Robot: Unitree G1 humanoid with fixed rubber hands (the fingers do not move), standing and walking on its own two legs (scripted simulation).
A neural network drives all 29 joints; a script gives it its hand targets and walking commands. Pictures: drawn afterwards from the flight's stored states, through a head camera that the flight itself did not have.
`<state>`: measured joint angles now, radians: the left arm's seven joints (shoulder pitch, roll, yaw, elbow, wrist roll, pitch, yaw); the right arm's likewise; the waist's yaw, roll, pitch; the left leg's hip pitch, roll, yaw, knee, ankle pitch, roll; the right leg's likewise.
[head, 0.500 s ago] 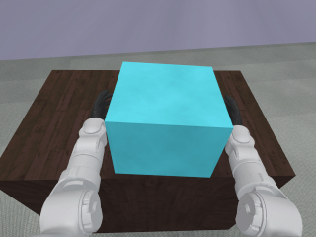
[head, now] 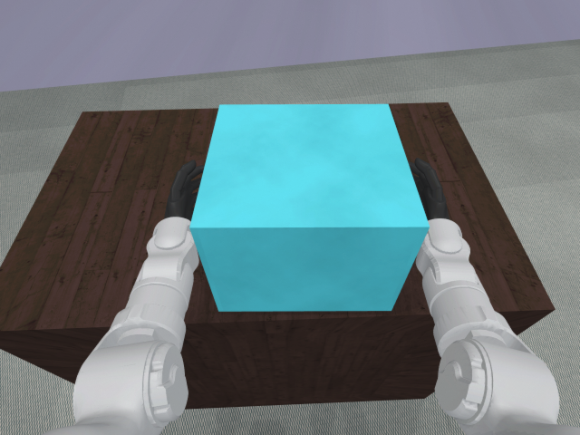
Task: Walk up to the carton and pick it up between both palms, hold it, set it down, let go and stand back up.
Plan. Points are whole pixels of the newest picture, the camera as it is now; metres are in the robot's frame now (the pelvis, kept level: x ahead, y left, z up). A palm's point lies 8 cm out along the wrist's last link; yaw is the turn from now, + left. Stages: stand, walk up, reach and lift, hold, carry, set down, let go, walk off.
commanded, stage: set down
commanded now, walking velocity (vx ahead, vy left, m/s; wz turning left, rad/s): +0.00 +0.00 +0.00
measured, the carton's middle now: (304, 206) +0.46 +0.02 +0.04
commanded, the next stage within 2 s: none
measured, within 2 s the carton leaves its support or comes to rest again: rests again in 0.10 s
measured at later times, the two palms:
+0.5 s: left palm (179, 219) +0.40 +0.20 +0.06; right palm (429, 222) +0.42 -0.15 +0.06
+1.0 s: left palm (179, 222) +0.40 +0.20 +0.06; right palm (429, 225) +0.41 -0.15 +0.06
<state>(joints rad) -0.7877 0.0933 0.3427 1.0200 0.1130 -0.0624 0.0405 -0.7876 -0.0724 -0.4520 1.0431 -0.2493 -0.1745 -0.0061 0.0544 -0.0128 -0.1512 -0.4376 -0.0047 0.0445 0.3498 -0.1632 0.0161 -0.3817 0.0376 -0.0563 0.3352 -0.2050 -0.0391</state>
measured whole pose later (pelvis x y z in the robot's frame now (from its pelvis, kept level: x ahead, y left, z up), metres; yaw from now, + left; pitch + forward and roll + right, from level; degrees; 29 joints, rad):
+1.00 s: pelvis -0.01 +0.01 +0.00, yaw +0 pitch +13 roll +0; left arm -0.82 0.06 0.46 1.06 0.23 -0.16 0.01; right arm -0.78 -0.04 -0.60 1.02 -0.33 -0.26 0.04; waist 0.06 -0.02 -0.09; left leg -0.43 -0.01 0.06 0.35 -0.15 0.03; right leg -0.38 0.03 -0.05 0.33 -0.19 -0.03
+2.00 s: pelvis -0.04 +0.00 -0.03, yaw -1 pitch +25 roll -2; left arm -0.96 0.36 -0.06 1.21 -0.38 -0.10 0.06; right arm -0.99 -0.40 0.05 1.23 0.39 -0.10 0.01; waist 0.08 0.01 -0.29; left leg -0.85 0.04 0.03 0.61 -0.20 0.01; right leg -0.77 0.07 -0.08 0.54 -0.22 -0.05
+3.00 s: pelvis -0.06 -0.01 -0.01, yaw +0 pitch +12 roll +0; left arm -0.67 0.38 0.06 0.74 -0.30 0.18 0.02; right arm -0.67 -0.32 0.02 0.73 0.38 0.15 -0.06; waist 0.02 -0.02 -0.13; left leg -0.52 0.02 0.03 0.43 -0.12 0.00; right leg -0.46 0.06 -0.08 0.42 -0.17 -0.07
